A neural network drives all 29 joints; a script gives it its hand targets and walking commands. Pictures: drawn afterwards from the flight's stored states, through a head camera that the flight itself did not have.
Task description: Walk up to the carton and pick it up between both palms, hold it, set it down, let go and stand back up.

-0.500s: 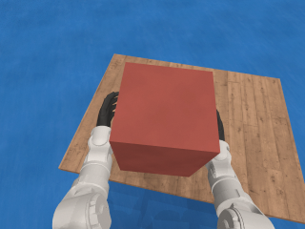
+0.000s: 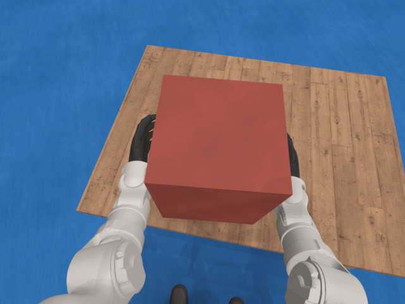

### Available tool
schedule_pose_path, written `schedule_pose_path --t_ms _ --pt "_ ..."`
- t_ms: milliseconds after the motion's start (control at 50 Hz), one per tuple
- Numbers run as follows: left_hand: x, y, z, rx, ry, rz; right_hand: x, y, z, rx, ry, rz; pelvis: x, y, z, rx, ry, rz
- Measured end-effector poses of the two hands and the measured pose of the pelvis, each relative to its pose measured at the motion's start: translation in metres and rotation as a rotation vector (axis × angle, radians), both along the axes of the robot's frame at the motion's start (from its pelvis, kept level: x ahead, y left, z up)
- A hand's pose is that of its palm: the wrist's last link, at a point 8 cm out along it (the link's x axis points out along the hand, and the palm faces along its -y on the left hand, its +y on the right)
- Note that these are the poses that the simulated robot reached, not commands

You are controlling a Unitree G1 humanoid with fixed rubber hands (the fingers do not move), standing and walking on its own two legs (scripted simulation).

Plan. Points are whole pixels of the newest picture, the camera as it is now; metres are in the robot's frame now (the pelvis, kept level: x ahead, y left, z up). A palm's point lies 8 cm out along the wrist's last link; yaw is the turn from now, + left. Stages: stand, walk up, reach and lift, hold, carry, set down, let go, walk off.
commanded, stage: set down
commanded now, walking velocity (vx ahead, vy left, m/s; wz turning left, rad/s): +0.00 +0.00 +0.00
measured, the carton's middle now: (214, 159) +0.39 +0.00 -0.01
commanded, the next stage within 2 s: none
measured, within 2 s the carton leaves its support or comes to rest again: rests again in 1.06 s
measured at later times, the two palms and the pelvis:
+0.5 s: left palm (150, 162) +0.41 +0.14 -0.07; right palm (283, 176) +0.38 -0.16 -0.07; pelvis +0.00 +0.01 -0.01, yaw -2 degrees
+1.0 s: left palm (150, 176) +0.39 +0.15 -0.10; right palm (282, 184) +0.37 -0.16 -0.09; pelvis -0.02 +0.01 -0.04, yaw -4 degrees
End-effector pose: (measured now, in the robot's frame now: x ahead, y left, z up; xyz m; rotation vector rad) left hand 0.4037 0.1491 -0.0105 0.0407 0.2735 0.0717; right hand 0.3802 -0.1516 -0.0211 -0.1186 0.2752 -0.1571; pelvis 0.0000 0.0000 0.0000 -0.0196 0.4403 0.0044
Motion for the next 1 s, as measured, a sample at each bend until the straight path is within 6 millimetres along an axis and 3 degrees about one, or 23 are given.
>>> schedule_pose_path --t_ms 420,720,860,1000 --pt "0.009 -0.007 -0.044 -0.015 0.054 -0.004 0.004 -0.006 -0.041 0.016 0.05 -0.018 -0.003 0.005 -0.011 -0.007 0.163 -0.014" --pt "-0.008 -0.011 -0.093 -0.052 0.087 0.011 -0.01 -0.011 -0.081 0.061 0.074 -0.033 -0.01 0.007 -0.025 -0.006 0.29 -0.04" --pt "-0.013 -0.011 -0.096 -0.061 0.053 0.018 -0.012 -0.011 -0.083 0.079 0.045 -0.029 -0.015 0.008 -0.032 -0.004 0.324 -0.048" --pt "-0.013 -0.004 -0.09 -0.032 0.056 -0.004 -0.01 -0.009 -0.072 0.07 0.047 0.038 -0.018 0.007 -0.035 0.009 0.327 -0.074"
